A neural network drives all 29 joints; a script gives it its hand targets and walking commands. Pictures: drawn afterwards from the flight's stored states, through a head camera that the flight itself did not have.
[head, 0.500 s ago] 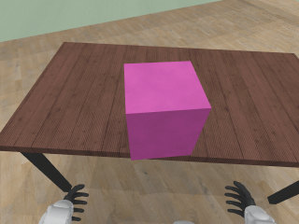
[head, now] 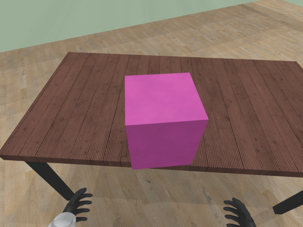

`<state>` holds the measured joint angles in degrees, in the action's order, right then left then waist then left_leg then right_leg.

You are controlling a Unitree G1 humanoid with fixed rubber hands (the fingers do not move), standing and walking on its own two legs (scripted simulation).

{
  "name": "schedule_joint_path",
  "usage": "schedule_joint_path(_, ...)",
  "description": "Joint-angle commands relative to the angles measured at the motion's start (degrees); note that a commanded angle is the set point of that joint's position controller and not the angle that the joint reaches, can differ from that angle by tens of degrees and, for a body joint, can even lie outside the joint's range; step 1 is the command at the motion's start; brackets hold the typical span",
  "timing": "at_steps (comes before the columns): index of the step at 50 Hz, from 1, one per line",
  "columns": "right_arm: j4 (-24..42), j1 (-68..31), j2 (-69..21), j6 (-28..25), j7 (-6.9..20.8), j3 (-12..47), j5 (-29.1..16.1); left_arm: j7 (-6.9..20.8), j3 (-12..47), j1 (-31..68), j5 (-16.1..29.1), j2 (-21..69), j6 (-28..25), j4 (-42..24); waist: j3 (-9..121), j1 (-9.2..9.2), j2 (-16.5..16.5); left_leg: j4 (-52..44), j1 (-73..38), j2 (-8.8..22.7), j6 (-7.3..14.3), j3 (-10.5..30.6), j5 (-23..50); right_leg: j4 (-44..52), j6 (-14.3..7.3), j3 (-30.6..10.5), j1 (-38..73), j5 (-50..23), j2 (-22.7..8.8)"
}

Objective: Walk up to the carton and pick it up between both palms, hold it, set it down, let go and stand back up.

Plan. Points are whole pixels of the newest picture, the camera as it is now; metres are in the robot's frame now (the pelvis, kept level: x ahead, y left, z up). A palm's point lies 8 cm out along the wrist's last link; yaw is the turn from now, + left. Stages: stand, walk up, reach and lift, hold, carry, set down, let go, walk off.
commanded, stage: reach and lift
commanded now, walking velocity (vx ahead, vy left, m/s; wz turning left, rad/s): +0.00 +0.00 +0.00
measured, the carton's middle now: (159, 122) +0.43 -0.02 +0.00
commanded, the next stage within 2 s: none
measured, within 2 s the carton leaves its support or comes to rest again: neither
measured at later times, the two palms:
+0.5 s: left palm (69, 210) +0.18 +0.23 -0.06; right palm (240, 215) +0.16 -0.22 -0.06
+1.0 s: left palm (73, 206) +0.19 +0.21 -0.04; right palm (234, 201) +0.19 -0.21 -0.04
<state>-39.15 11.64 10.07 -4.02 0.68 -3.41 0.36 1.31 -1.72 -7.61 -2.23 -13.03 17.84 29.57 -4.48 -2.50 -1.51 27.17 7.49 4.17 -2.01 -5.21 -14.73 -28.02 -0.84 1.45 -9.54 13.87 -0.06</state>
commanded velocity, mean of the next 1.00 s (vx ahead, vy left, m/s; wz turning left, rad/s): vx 0.00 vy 0.00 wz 0.00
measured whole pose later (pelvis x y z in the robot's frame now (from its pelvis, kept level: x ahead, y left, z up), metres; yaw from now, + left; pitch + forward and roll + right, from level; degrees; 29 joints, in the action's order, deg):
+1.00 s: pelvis +0.03 +0.01 +0.01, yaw +0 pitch -4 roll +0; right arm -42.2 12.5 10.1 -27.6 4.0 -1.2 -9.2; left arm -5.0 3.1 -14.7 3.3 -7.9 -19.2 31.7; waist -0.8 1.4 -0.5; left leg 22.7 4.2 3.5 -1.6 -5.4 -14.5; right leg -22.4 -0.1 1.3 -5.7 13.0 -0.4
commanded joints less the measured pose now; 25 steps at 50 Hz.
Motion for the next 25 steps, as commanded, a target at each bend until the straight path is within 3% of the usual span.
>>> schedule_joint_path(1,8.1,-2.6,2.5,-3.1,1.2,-0.8,-0.6,-2.0,-2.3,7.1,-0.1,-6.2,-6.7,-7.6,0.8,1.6,2.1,-5.7,-3.9,-4.0,1.1,-0.6,0.6,9.7,-0.6,-1.2,-5.4,0.8,0.0)
schedule_joint_path(7,7.8,-0.5,2.5,-6.6,2.2,-1.7,-1.1,-4.3,-0.6,5.1,2.0,-5.1,-12.8,-9.0,6.1,1.26,3.0,-6.8,-5.9,-3.1,1.3,0.2,0.8,9.6,-0.8,-1.5,-4.3,-0.3,-0.4)
schedule_joint_path(18,5.4,-0.3,5.9,-13.6,1.9,-2.4,-2.7,-4.2,1.0,-2.8,4.2,-2.6,-21.2,-4.6,6.3,2.36,-1.1,-7.1,-9.1,-3.9,-0.2,1.7,14.9,11.2,-0.6,-0.9,-0.4,-11.9,1.3)
schedule_joint_path(25,4.9,0.3,6.5,-16.0,3.3,-0.3,-6.5,-5.4,2.1,-3.8,3.4,0.2,-25.8,-6.9,4.0,3.32,1.2,-8.0,-11.0,-3.7,-1.1,2.3,17.5,12.7,-1.5,-1.3,-0.6,-11.3,1.5)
